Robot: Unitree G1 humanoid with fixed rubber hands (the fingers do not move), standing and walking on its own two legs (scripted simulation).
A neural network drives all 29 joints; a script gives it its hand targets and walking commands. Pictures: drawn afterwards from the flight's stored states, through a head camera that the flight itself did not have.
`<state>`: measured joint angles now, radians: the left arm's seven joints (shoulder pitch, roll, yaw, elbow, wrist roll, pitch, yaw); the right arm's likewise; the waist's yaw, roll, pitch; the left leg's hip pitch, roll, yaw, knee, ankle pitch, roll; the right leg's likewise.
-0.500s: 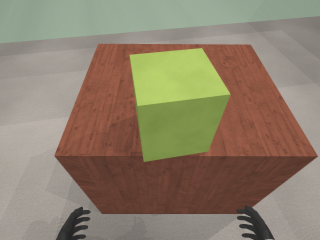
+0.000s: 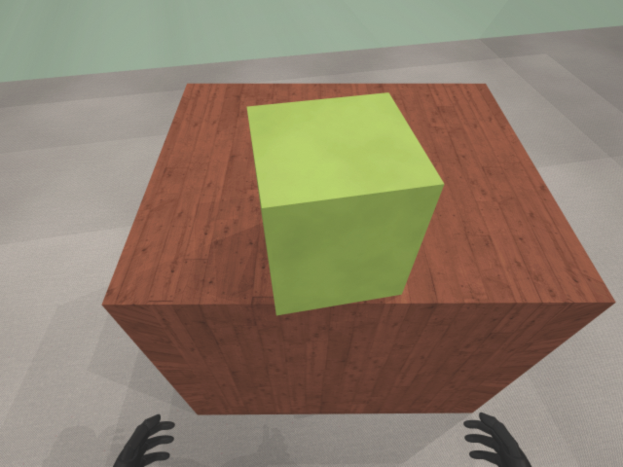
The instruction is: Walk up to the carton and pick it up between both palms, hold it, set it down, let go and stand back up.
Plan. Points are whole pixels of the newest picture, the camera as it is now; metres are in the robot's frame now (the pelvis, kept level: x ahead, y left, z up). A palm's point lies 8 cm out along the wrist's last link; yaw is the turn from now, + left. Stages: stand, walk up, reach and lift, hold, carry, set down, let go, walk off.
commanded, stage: stand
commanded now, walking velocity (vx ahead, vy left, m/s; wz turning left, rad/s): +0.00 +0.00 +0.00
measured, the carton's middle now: (330, 208) +0.45 -0.02 +0.05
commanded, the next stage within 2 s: walk up in 0.20 s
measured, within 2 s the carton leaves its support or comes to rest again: neither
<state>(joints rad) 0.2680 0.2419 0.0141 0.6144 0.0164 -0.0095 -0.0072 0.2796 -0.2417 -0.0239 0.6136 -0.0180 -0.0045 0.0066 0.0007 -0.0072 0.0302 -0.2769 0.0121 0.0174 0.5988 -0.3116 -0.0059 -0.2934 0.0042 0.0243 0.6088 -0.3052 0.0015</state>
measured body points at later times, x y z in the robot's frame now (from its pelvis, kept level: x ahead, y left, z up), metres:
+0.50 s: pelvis +0.00 -0.01 +0.00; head +0.01 +0.01 +0.45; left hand +0.13 +0.25 -0.11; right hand +0.10 -0.27 -0.10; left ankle +0.00 +0.12 -0.73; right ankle +0.01 -0.12 -0.71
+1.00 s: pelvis +0.01 -0.11 +0.00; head +0.03 -0.12 +0.45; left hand +0.10 +0.15 -0.10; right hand +0.11 -0.37 -0.12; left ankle +0.03 +0.03 -0.70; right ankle +0.02 -0.22 -0.73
